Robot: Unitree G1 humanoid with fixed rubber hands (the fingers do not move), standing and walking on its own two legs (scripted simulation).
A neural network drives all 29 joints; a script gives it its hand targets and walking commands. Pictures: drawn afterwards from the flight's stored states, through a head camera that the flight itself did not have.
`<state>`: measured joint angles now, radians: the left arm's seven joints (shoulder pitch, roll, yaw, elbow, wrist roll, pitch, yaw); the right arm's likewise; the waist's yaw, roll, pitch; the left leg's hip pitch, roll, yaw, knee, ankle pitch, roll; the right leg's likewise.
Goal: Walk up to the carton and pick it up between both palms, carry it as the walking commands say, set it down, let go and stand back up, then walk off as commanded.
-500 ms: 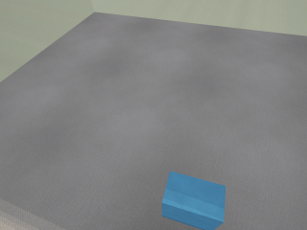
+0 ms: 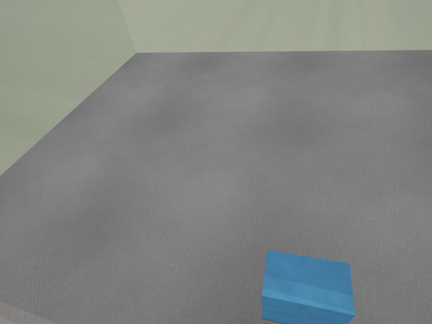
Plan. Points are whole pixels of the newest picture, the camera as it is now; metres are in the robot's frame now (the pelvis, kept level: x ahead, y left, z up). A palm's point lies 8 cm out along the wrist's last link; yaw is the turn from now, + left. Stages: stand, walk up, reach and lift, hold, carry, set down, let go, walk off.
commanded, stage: walk off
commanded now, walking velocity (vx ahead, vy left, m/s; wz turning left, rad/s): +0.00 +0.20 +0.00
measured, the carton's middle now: (302, 293) +0.38 -0.23 -0.63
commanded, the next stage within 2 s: stand in 0.38 s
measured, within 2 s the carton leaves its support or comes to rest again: neither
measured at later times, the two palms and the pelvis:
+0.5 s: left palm out of the picture -0.01 +0.40 -0.15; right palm out of the picture +0.04 -0.11 -0.13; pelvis -0.02 +0.13 +0.00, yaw +1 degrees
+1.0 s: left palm out of the picture +0.02 +0.38 -0.14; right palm out of the picture -0.03 -0.06 -0.14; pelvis -0.01 +0.16 +0.01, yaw +0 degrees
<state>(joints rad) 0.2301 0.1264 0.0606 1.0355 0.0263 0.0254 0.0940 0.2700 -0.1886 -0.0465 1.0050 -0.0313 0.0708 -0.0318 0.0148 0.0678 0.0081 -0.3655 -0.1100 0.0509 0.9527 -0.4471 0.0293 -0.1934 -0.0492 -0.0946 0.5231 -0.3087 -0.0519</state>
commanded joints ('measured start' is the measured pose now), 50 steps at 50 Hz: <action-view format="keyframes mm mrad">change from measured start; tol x32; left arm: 1 24 238 48 -26 -10 -25 -13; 50 95 97 7 47 -12 -30 -50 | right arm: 1 10 -133 -46 -56 -12 5 40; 50 61 -82 15 72 18 -100 -24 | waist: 1 -11 -248 112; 11 4 -434 21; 17 -65 376 -76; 36 2 -320 44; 50 18 -32 34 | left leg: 1 -163 56 -142 188 144 -88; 14 222 115 50 -500 173 -110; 16 348 437 -317 -712 412 10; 50 203 202 -153 -643 487 28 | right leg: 1 -24 -265 174 -284 312 -76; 12 46 -268 123 -197 300 -57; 18 -348 19 96 715 -370 68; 37 -12 -232 364 -377 29 -51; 50 138 -51 140 -230 251 16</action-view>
